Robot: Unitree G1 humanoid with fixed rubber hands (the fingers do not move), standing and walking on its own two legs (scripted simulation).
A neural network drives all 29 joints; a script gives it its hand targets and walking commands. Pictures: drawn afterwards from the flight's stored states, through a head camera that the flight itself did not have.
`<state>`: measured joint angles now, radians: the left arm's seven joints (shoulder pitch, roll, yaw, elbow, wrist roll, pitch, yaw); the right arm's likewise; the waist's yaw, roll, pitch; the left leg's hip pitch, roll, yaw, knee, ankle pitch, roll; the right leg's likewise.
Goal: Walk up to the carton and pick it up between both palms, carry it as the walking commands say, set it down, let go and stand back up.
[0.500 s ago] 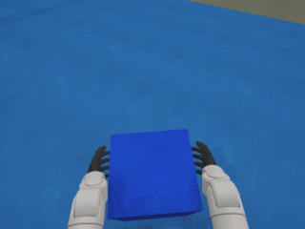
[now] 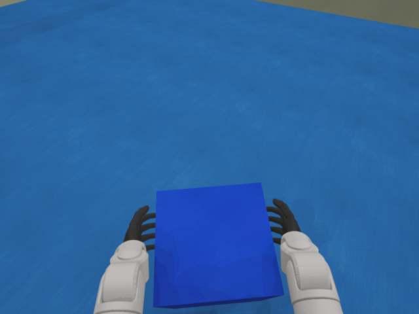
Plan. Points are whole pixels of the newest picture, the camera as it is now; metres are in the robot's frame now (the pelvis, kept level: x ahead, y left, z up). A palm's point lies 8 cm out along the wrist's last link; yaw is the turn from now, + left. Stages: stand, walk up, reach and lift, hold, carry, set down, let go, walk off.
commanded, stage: carry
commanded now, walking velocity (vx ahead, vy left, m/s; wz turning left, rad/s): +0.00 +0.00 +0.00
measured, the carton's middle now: (213, 251) +0.30 +0.01 -0.08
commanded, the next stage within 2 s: none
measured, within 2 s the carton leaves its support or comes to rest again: neither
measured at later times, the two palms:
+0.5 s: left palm (142, 135) +0.57 +0.20 +0.02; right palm (249, 127) +0.60 -0.09 +0.03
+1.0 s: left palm (151, 84) +0.81 +0.22 +0.03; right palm (239, 78) +0.83 -0.07 +0.05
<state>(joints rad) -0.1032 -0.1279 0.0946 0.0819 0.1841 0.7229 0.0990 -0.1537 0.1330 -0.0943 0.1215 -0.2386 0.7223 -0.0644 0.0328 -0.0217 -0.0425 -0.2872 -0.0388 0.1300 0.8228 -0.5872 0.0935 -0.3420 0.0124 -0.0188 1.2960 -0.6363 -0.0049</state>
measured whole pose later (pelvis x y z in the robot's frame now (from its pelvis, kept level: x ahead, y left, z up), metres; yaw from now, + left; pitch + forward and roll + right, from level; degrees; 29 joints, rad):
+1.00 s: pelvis +0.54 +0.05 +0.01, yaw +2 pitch +2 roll +0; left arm -0.14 -0.13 0.09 0.09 0.22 0.74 0.11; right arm -0.18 0.13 -0.12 0.14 -0.22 0.72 -0.07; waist 0.04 -0.07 -0.05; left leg -0.43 -0.03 0.05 0.79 -0.35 0.05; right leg -0.21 -0.01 -0.09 0.85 -0.54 -0.02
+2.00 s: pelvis +1.00 +0.11 +0.00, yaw +0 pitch +4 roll -1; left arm -0.18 -0.14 0.10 0.12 0.20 0.72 0.10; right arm -0.13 0.13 -0.11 0.09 -0.21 0.71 -0.08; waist -0.01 0.02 -0.04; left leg -0.16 -0.04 0.07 0.73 -0.63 0.08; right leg -0.52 0.01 -0.05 1.26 -0.65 -0.02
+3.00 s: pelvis +1.52 +0.12 +0.01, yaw +0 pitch +2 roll +1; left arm -0.11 -0.13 0.11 0.09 0.19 0.74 0.10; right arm -0.16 0.13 -0.07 0.11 -0.25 0.74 -0.07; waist 0.02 0.00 -0.09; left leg -0.21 0.01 0.07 0.74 -0.56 0.01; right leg -0.40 0.01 -0.06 1.02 -0.60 -0.03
